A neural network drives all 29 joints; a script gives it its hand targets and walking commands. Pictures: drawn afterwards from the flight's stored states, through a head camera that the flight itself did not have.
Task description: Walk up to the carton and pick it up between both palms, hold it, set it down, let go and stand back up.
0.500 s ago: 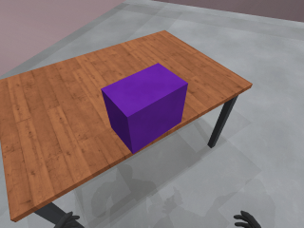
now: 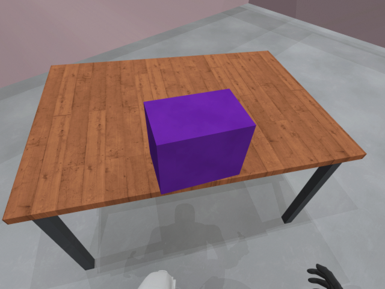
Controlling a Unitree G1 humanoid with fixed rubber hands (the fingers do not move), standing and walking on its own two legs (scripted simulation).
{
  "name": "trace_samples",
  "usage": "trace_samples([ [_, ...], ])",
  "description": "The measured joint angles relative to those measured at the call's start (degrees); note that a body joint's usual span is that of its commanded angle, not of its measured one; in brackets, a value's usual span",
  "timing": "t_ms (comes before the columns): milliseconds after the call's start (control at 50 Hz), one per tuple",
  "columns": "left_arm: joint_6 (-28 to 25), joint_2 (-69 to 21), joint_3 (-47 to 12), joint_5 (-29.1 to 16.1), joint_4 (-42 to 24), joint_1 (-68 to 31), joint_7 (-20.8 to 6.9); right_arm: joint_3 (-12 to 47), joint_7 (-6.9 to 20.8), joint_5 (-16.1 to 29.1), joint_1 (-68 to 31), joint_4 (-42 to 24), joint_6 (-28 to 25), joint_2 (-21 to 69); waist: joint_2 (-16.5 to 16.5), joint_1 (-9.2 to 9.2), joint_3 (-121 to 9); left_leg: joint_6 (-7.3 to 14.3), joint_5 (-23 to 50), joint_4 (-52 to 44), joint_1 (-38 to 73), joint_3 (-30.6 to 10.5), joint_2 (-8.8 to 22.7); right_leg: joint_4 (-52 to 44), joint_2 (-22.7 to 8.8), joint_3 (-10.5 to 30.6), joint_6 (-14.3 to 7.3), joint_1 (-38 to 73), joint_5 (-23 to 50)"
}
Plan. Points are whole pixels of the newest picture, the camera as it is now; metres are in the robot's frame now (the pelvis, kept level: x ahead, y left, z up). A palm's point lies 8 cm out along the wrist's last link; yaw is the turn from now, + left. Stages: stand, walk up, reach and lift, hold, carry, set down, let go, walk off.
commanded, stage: walk up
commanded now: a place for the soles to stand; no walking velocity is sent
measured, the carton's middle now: (195, 141) +0.51 +0.05 -0.02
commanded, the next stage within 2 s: none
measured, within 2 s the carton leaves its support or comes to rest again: neither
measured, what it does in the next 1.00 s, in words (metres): steps to the right, turning left: left foot, then right foot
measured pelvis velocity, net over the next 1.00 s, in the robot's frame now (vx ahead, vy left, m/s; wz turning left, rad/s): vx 0.04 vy -0.12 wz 0.44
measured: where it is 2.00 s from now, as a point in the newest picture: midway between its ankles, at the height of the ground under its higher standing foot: outside the picture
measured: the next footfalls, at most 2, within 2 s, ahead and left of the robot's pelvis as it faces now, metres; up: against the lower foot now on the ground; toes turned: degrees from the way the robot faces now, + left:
left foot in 0.06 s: +0.12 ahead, +0.09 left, +0.00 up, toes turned +5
right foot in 0.42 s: +0.21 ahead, -0.31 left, +0.00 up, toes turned +6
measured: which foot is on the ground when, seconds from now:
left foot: up 0.00-0.04, down 0.06-0.44, up 0.46-0.88, down 0.90-1.00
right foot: down 0.00-0.08, up 0.10-0.40, down 0.42-0.94, up 0.96-1.00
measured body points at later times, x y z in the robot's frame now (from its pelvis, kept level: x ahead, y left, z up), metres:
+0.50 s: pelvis +0.08 -0.16 -0.03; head +0.11 -0.15 +0.41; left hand +0.19 +0.11 -0.13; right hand +0.22 -0.44 -0.12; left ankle +0.08 +0.05 -0.69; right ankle +0.17 -0.31 -0.71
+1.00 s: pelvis +0.04 -0.12 -0.02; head +0.06 -0.10 +0.43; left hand -0.02 +0.19 -0.12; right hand +0.29 -0.30 -0.12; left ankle +0.03 +0.02 -0.71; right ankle +0.16 -0.29 -0.69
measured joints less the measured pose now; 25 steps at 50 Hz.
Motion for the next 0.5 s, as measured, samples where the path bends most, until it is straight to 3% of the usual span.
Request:
trace_samples([
  [80, 0.59, 0.80, -0.63, 0.48, -0.65, -0.33, 0.14, 0.51, -0.31, 0.20, -2.93, -2.40, -1.84, 1.22, -2.55, 0.11, 1.71, 1.74, 9.37, -14.45, 5.77, 1.80, -1.49, 4.30, -1.41, -1.89, -0.30, -0.66, -3.95],
  [100, 0.77, 1.01, -0.74, 0.70, -0.51, -0.88, 0.08, 0.77, -0.68, -0.10, -3.60, -2.66, -2.27, 1.79, -4.32, -0.03, 3.08, 1.81, 9.57, -14.08, 6.07, 2.42, -2.64, 8.39, -2.91, -0.84, 0.35, -2.01, -5.03],
  [140, 1.82, 0.38, -1.33, 1.18, -1.01, -1.49, -0.26, 1.33, -1.74, -1.28, -3.60, -3.07, -2.35, 1.85, -4.68, -0.85, 4.77, 1.68, 7.01, -11.63, 6.08, 2.11, -2.53, 19.71, -2.25, 2.79, 3.38, -6.48, -6.52],
  [180, 3.57, -0.02, -1.62, 1.28, -1.76, -2.27, -0.81, 1.19, -3.00, -2.04, -2.19, -1.71, -1.79, 2.05, -3.95, -2.24, 5.23, 1.64, 4.98, -10.49, 6.72, 0.62, -1.26, 29.31, -1.05, 5.49, 4.51, -10.98, -6.29],
  [220, 4.34, 0.55, -1.13, 1.47, -2.53, -3.75, -1.37, 1.23, -3.71, -2.40, 0.03, 0.02, -1.34, 2.85, -4.77, -3.48, 5.44, 0.50, 4.92, -11.91, 8.48, -0.49, -0.42, 33.39, -1.87, 7.79, 5.26, -14.63, -3.92],
  [300, 3.61, 1.96, 0.13, 0.84, -4.79, -7.52, -2.15, 1.36, -2.91, -2.03, 3.81, 2.36, -1.72, 3.39, -7.03, -6.07, 5.77, -2.10, 5.77, -14.81, 10.88, -2.85, 1.11, 29.67, -5.35, 11.71, 6.27, -19.54, 1.69],
  [360, 2.22, 1.45, 0.07, -1.44, -5.89, -10.12, -2.15, 0.74, -1.57, -1.57, 4.70, 2.25, -1.47, 2.12, -6.69, -7.81, 5.73, -3.84, 5.08, -14.03, 10.18, -5.35, 2.43, 19.85, -7.19, 14.04, 5.57, -19.47, 3.59],
  [400, 0.97, 0.64, -0.32, -2.77, -6.47, -10.72, -1.85, 0.27, -0.52, -1.34, 4.35, 1.00, -0.75, 0.52, -5.22, -8.86, 5.41, -4.72, 3.43, -11.23, 8.33, -7.49, 3.29, 11.53, -7.43, 14.97, 5.05, -17.00, 7.13],
  [420, 0.26, 0.25, -0.46, -3.13, -6.59, -10.70, -1.57, 0.20, 0.06, -1.13, 3.93, 0.31, -0.32, -0.48, -4.05, -9.18, 5.33, -4.69, 2.05, -8.81, 7.08, -8.86, 3.83, 8.22, -7.05, 14.69, 5.98, -15.25, 8.85],
  [460, -0.83, -1.30, -1.00, -2.86, -5.98, -10.84, -0.62, 0.11, 1.01, -0.47, 1.93, -0.44, 0.58, -2.75, 0.04, -9.38, 6.45, -3.03, -2.11, -2.82, 4.87, -12.93, 4.65, 11.62, -5.14, 11.75, 8.00, -15.41, 5.99],
  [500, -0.83, -1.96, -1.88, -2.54, -5.65, -10.22, 0.45, 0.07, 1.21, -0.37, 0.63, -1.57, 1.83, -3.82, 1.28, -8.84, 6.18, -3.05, -8.63, 5.70, 2.31, -13.05, 1.22, 14.93, -5.75, 10.67, 7.50, -16.10, 3.10],
])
